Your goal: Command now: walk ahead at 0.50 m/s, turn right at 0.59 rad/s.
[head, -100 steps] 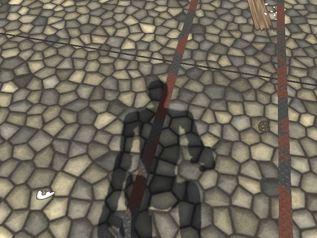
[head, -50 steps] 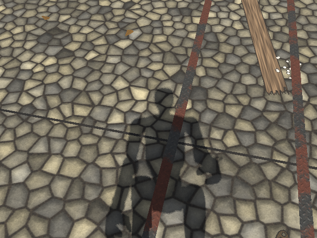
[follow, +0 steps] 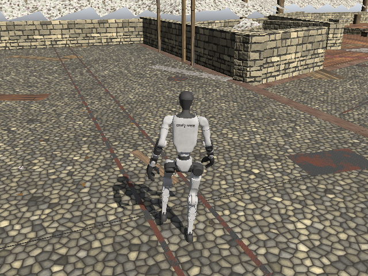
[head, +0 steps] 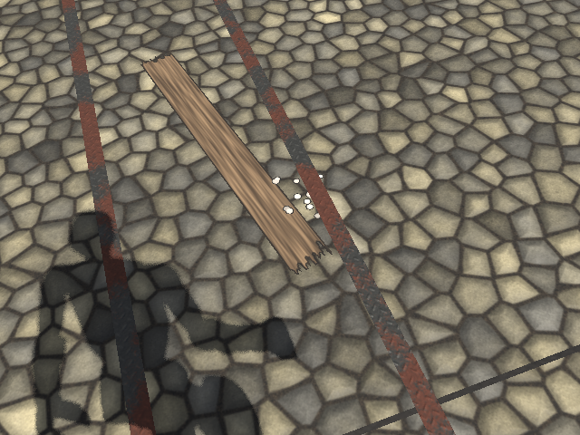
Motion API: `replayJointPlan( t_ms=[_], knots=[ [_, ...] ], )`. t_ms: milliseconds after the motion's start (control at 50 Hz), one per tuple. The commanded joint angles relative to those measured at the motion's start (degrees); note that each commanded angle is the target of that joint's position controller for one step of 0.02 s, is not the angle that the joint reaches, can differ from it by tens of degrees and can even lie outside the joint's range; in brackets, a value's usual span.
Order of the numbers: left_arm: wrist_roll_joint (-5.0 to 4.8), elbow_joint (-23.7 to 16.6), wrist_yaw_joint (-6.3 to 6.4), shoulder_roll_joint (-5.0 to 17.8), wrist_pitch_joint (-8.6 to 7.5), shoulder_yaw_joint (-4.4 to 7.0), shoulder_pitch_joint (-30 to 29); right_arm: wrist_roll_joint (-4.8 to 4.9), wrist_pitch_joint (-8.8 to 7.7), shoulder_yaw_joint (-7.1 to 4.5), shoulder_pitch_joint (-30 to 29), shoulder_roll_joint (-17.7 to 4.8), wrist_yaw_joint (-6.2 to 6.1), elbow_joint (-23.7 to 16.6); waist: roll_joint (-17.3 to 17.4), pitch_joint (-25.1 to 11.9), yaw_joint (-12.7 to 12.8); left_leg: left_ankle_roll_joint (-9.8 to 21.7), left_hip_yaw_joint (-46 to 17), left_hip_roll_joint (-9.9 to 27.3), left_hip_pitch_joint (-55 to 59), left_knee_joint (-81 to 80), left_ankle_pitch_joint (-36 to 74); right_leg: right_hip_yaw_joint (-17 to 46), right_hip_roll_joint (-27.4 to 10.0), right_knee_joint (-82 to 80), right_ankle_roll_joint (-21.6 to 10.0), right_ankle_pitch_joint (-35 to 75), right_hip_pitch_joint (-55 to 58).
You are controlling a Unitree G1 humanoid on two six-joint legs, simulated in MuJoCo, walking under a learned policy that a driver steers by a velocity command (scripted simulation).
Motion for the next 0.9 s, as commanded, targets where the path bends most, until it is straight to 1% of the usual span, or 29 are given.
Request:
replayJointPlan(
  t_ms=[20, 80, 120, 160, 180, 200, 220, 240, 260, 280, 300, 340, 380, 420, 480, 540, 620, 660, 680, 700, 720, 740, 760, 780, 800, 820, 840, 860, 900],
  knots=[
    [0.18, -2.4, 0.46, 8.9, -0.55, 1.78, 4.2, 0.24, -0.88, -0.36, -7.1, -4.0, 0.27, -5.9, -5.6, 0.2, 1.0, 0.2, 1.6, -2.7, -3.7, -5.3, 3.8, 12.6, -15.0, -1.8, -5.8, 23.9, 4.0],
    [0.69, -2.4, 0.92, 9.3, -0.39, 1.78, 6.1, 0.66, -1.6, 0.22, -11.5, -4.1, 0.55, -8.2, -6.3, 0.8, 2.3, 1.3, 2.0, -4.8, -2.4, -10.9, 3.6, 14.3, -15.6, 0.8, -5.6, 28.3, 6.7],
    [0.91, -3.0, 1.39, 10.2, -0.39, 1.98, 5.1, 0.94, -2.13, 0.23, -10.5, -5.1, 0.47, -8.9, -7.1, 0.8, 1.1, 2.6, 1.2, -5.8, 2.6, -15.1, 2.4, 15.8, -16.3, 2.7, -4.3, 30.9, 6.7],
    [0.98, -4.2, 1.35, 11.7, -0.6, 2.27, 1.0, 1.17, -2.69, -0.46, -2.2, -7.1, -0.25, -6.9, -7.6, -1.7, -3.3, 4.5, 1.8, -8.3, 16.9, -18.8, -1.8, 15.2, -15.1, 8.4, -1.5, 39.8, 2.3],
    [0.75, -4.5, 0.85, 12.1, -0.89, 2.33, -0.3, 1.21, -3.21, -1.18, 5.6, -8.6, -0.95, -4.6, -5.8, -5.8, -6.9, 5.6, 2.6, -9.2, 27.2, -21.5, -1.3, 13.7, -12.6, 17.2, -0.2, 43.2, 0.4],
    [0.21, -5.2, 0.19, 10.3, -1.37, 1.85, -0.7, 0.4, -3.93, -1.94, 14.1, -11.0, -1.85, -3.4, -2.8, -12.0, -10.7, 7.6, -3.2, -2.7, 41.1, -23.0, -4.4, 11.6, -9.1, 30.3, 1.0, 33.9, -6.5],
    [-0.9, -7.2, 0.1, 3.7, -1.61, 0.29, 2.5, -1.13, -3.85, -2.75, 19.7, -15.6, -2.71, -3.7, 7.0, -19.9, -10.2, 10.8, -22.1, 13.6, 54.9, -24.8, -12.3, 5.4, -3.0, 47.6, 2.4, -0.2, -19.0],
    [-0.59, -8.3, 0.26, 5.7, -1.19, 0.43, 7.1, -0.51, -2.93, -3.33, 16.1, -17.1, -2.28, -3.9, 16.8, -22.4, -5.6, 16.2, -45.3, 20.0, 55.5, -32.9, -15.4, 2.4, -0.2, 56.6, 2.8, -19.2, -29.7],
    [1.05, -6.2, 0.62, 8.4, -0.06, 0.77, 4.7, 0.19, -2.43, -2.21, 10.9, -10.7, -2.01, -5.1, 5.1, -12.2, -4.2, 15.7, -38.4, 17.6, 46.4, -33.5, -22.5, 2.5, -5.5, 59.9, 2.7, -13.6, -32.7],
    [1.47, -6.3, -0.08, 8.2, 0.27, 0.73, 0.5, 0.67, -2.45, -1.09, 8.0, -6.4, -1.79, -5.3, -0.7, -5.6, -4.5, 14.5, -28.0, 14.0, 38.5, -34.6, -20.1, 1.4, -7.4, 57.5, 3.1, -8.9, -31.7],
    [1.42, -6.7, -0.61, 7.0, 0.59, 0.58, -0.8, 0.41, -2.57, -0.64, 7.2, -5.1, -1.71, -4.8, -0.5, -3.0, -3.6, 12.9, -20.5, 11.1, 34.0, -36.1, -13.9, 0.8, -9.0, 54.8, 3.5, -7.0, -30.2],
    [2.19, -7.1, -1.67, 6.0, 1.91, 0.36, -1.4, 0.83, -3.49, -0.58, 9.0, -5.4, -1.73, -2.9, 2.9, -1.3, -2.8, 11.9, -11.2, 8.3, 29.9, -37.8, -3.9, -0.3, -10.7, 52.6, 4.3, -5.8, -28.2],
    [2.1, -8.4, -2.37, 5.4, 2.64, 0.15, -3.4, 1.45, -4.74, -0.82, 11.0, -5.9, -1.17, -1.8, 3.3, -1.8, -2.6, 12.4, -7.0, 8.5, 30.5, -38.7, 3.8, -0.8, -11.1, 51.8, 4.5, -4.1, -29.9],
    [2.15, -10.0, -2.94, 4.9, 2.91, -0.11, -7.2, 1.63, -5.24, -1.09, 12.0, -6.4, -0.98, -1.1, 2.7, -1.3, -2.9, 13.0, -3.2, 8.9, 31.9, -40.1, 6.4, -1.1, -12.0, 50.2, 5.0, -0.8, -33.8],
    [2.02, -12.3, -3.54, 4.2, 2.81, -0.6, -13.2, 1.48, -5.07, -1.2, 13.8, -6.6, -0.92, 0.1, 2.3, 0.1, -3.9, 12.7, 2.9, 7.7, 33.6, -40.9, 9.4, -2.6, -12.6, 43.7, 5.9, 4.9, -37.3],
    [1.83, -14.2, -4.32, 2.8, 2.4, -1.47, -18.8, 1.52, -4.93, -1.36, 14.7, -7.1, -0.91, 0.8, 2.3, 1.0, -5.0, 11.3, 8.5, 6.3, 33.7, -40.5, 11.2, -5.7, -12.5, 32.9, 5.7, 11.3, -34.3],
    [2.26, -16.6, -4.89, 3.1, 2.38, -1.76, -24.5, 1.56, -4.27, -1.89, 17.9, -9.1, -1.45, 2.3, 2.5, 2.4, -6.6, 10.1, 11.7, 8.2, 38.6, -38.8, 15.3, -9.8, -11.6, 23.5, 3.7, 8.2, -31.3],
    [2.83, -16.9, -4.44, 3.5, 2.34, -1.59, -24.6, 1.48, -3.41, -1.91, 19.9, -10.0, -1.66, 3.6, 2.8, 1.9, -6.5, 9.7, 12.9, 9.0, 41.6, -34.5, 26.5, -11.3, -9.2, 20.2, 1.9, 2.2, -27.9],
    [3.09, -16.4, -4.02, 3.9, 2.22, -1.33, -22.6, 1.39, -2.98, -1.98, 20.3, -10.8, -1.77, 4.1, 3.6, 0.4, -5.4, 9.5, 13.8, 9.3, 42.8, -29.9, 36.4, -12.1, -7.1, 19.1, 0.7, -1.2, -24.2],
    [3.3, -15.0, -3.57, 4.6, 1.82, -0.83, -17.6, 1.36, -2.52, -1.93, 20.5, -11.4, -1.83, 4.4, 3.7, -2.6, -3.1, 9.3, 14.6, 9.2, 42.9, -22.2, 43.1, -12.3, -4.8, 17.1, -0.7, -2.7, -18.2],
    [3.72, -11.6, -2.9, 5.6, 1.14, -0.08, -7.9, 1.63, -2.15, -1.53, 19.9, -11.0, -1.83, 4.2, 1.4, -8.0, 1.3, 8.3, 16.4, 7.7, 38.7, -10.4, 40.6, -11.8, -3.1, 12.3, -2.2, 0.7, -5.5],
    [4.39, -9.3, -1.88, 9.5, 0.79, 1.14, 1.4, 1.6, -2.28, -0.54, 20.0, -8.2, -1.59, 2.1, -4.6, -15.5, 4.7, 6.9, 16.5, 6.1, 26.3, 5.7, 20.1, 1.6, -13.9, 11.1, -4.7, -5.0, 10.6],
    [3.09, -9.8, -1.05, 16.1, 1.02, 2.38, 0.5, 2.25, -2.42, 0.71, 23.3, -2.4, -0.27, -1.4, -18.0, -21.0, 0.4, 3.8, 13.6, -4.4, 3.4, 24.7, -27.6, 31.8, -31.4, 5.7, -12.3, -2.4, 25.2],
    [1.57, -10.1, -0.38, 14.9, 1.46, 2.46, 2.3, 1.51, -2.12, -0.8, 15.7, -8.5, -0.69, -1.6, -7.1, -19.5, 4.0, 4.1, 3.9, -4.5, -1.2, 29.0, -23.6, 32.5, -30.5, 2.9, -11.6, 4.9, 22.5],
    [1.27, -8.9, 0.1, 12.7, 1.29, 1.85, -1.1, 2.48, -2.62, -0.58, 12.3, -7.5, -0.44, -2.7, -6.2, -11.9, 2.1, 4.8, 2.4, -2.0, -2.9, 27.5, -17.5, 21.1, -28.0, 3.3, -10.3, 14.1, 16.3],
    [1.13, -8.2, 0.11, 9.6, 0.83, 0.94, -3.3, 2.54, -3.07, -0.11, 12.9, -6.5, -0.38, -1.9, -4.4, -7.4, -0.4, 5.1, 2.1, -0.5, 0.2, 22.3, -14.7, 15.1, -25.0, 2.2, -8.1, 20.8, 8.7],
    [0.95, -8.0, 0.11, 7.7, 0.35, 0.28, -5.5, 1.81, -2.57, -0.13, 14.1, -6.2, -0.24, -0.8, -3.9, -5.1, -2.7, 4.9, 1.8, 0.6, 3.6, 18.5, -13.7, 10.6, -22.3, 0.7, -6.0, 22.9, 3.7],
    [0.77, -8.0, 0.04, 6.1, -0.03, -0.34, -7.3, 0.97, -1.59, -0.04, 16.9, -5.9, -0.03, 0.3, -5.0, -4.6, -4.7, 4.4, 1.8, 0.8, 7.5, 16.4, -12.9, 7.5, -20.5, -1.2, -4.9, 22.8, -0.3],
    [0.45, -7.0, -0.21, 5.8, -1.05, -0.59, -6.6, 0.42, -0.33, -0.19, 17.8, -5.2, 0.58, 1.1, -5.3, -4.4, -5.6, 3.7, 2.6, 0.2, 9.4, 14.5, -11.4, 5.5, -19.1, -3.9, -5.2, 23.1, -2.9]
  ],
)
Velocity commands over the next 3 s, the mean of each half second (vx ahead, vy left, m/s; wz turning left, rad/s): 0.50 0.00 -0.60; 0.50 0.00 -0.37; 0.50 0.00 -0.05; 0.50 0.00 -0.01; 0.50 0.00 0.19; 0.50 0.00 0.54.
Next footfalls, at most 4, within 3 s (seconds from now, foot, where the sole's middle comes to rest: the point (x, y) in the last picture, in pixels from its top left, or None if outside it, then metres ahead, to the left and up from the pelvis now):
0.20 left None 0.31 0.13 -0.78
0.72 right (415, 427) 0.49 -0.17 -0.78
1.28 left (404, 285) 0.86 -0.18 -0.78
1.82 right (513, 239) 1.02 -0.48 -0.78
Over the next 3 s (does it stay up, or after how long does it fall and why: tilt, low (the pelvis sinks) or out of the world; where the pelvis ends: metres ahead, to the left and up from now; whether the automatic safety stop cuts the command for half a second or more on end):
stays up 1.51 -0.59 -0.02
